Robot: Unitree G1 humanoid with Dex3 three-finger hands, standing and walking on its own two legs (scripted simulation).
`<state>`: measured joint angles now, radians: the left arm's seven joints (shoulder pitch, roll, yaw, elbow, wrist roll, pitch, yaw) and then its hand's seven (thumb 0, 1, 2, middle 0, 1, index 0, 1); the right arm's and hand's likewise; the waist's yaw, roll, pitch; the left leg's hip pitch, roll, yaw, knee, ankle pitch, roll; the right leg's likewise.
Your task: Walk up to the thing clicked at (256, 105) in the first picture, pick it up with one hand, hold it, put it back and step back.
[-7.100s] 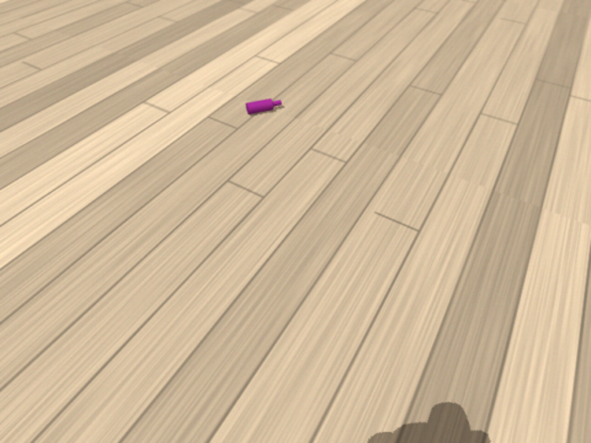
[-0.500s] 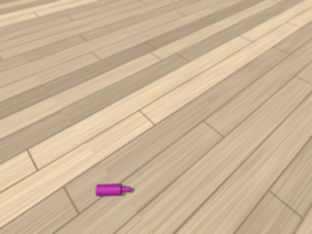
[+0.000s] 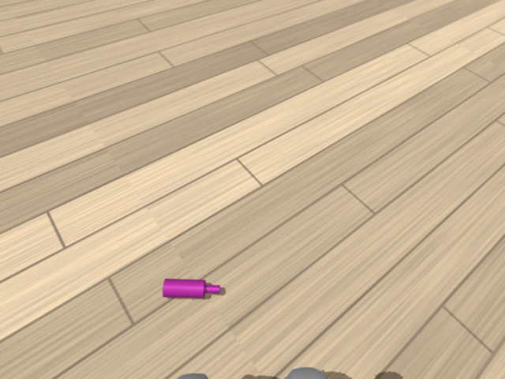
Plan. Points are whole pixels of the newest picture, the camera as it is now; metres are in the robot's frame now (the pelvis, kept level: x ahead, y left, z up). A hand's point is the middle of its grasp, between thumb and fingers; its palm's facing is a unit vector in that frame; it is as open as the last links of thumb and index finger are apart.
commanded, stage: walk up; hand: left
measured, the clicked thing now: (192, 288) +0.50 +0.20 -0.73
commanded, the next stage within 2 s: stand in 1.66 s
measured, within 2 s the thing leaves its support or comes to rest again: neither
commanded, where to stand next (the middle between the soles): +0.07 -0.03 m, yaw +1 degrees
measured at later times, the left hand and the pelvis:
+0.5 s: hand out of the picture +0.08 +0.21 -0.16, palm faces -0.10 -0.93 -0.35, open 7.4 cm; pelvis -0.03 -0.04 -0.02, yaw -4 degrees
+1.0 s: hand out of the picture +0.09 +0.26 -0.14, palm faces -0.02 -0.90 -0.43, open 7.4 cm; pelvis -0.02 -0.02 -0.01, yaw +1 degrees
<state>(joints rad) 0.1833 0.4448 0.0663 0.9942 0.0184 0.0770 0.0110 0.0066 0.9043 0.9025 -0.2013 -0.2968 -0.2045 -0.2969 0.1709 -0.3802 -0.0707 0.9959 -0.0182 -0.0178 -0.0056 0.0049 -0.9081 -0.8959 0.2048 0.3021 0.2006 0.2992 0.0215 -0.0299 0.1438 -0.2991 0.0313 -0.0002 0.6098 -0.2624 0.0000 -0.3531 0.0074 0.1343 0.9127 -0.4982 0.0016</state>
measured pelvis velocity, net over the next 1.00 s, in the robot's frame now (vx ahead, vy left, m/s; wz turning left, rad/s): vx -0.02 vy -0.02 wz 0.01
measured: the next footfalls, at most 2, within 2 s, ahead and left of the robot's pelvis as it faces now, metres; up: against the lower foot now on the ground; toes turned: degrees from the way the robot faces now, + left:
right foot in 0.36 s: +0.01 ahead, -0.18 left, +0.00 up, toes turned -4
left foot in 0.62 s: +0.04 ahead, +0.07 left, +0.00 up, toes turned +0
